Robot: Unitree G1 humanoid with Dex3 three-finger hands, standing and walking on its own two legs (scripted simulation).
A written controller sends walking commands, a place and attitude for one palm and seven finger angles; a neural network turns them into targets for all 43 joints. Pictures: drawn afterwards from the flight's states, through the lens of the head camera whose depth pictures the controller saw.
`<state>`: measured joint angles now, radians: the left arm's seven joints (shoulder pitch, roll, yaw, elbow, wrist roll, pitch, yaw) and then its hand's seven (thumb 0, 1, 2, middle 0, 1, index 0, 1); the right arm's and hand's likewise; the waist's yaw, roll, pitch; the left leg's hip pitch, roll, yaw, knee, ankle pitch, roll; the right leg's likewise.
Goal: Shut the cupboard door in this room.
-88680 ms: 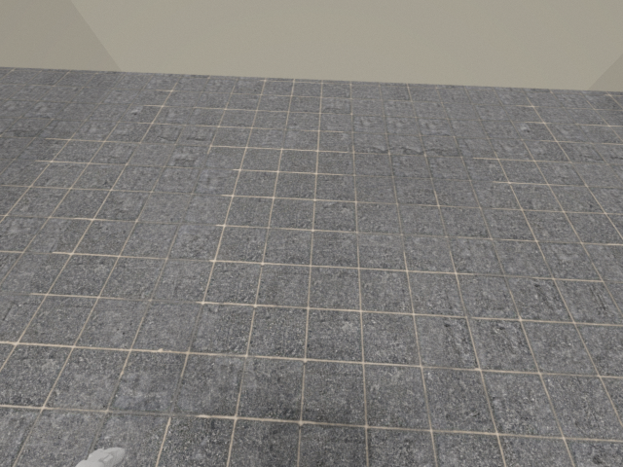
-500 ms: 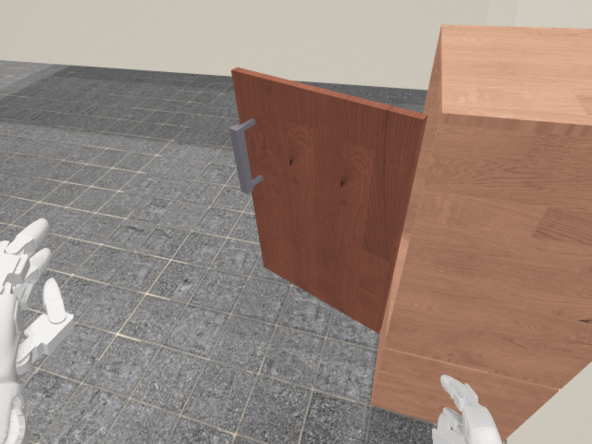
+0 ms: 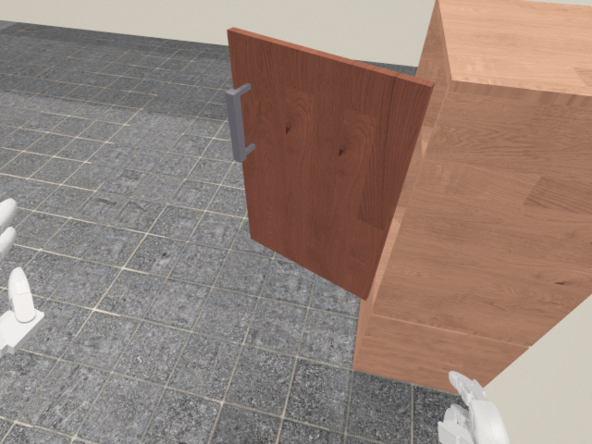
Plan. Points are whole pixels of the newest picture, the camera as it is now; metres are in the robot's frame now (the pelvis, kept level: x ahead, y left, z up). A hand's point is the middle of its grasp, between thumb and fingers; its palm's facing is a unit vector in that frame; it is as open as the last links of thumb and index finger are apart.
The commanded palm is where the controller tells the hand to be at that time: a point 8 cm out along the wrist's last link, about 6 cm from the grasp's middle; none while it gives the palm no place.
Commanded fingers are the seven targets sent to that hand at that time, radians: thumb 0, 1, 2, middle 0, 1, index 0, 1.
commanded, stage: step back with the hand held close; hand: left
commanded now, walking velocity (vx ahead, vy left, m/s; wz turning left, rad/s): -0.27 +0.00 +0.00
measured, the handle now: (242, 123) +0.70 +0.16 +0.07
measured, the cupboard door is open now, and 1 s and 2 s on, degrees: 70 70 70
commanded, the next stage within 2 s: stop stepping back and stand still in 0.92 s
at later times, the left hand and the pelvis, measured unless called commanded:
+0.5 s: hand out of the picture +0.14 +0.26 +0.18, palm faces +0.46 -0.76 -0.46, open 7.4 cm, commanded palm +0.06 +0.30 +0.18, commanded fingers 0.00 0.90 0.90 -0.20 -0.30 -0.20 -0.30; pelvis -0.06 -0.01 -0.01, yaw +3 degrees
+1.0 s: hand out of the picture +0.05 +0.29 +0.18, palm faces +0.50 -0.77 -0.40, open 7.4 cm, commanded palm +0.00 +0.31 +0.18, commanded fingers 0.00 0.90 0.90 -0.20 -0.30 -0.20 -0.30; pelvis -0.13 +0.01 +0.00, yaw +1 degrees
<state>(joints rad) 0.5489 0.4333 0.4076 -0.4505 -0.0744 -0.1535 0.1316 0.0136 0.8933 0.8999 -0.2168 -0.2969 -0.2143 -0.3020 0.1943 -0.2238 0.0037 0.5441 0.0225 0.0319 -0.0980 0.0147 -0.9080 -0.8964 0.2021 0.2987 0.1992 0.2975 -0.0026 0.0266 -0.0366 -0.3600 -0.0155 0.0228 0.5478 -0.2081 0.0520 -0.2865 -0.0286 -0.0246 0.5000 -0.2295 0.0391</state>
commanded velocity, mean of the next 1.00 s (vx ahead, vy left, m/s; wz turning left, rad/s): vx -0.37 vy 0.00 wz -0.06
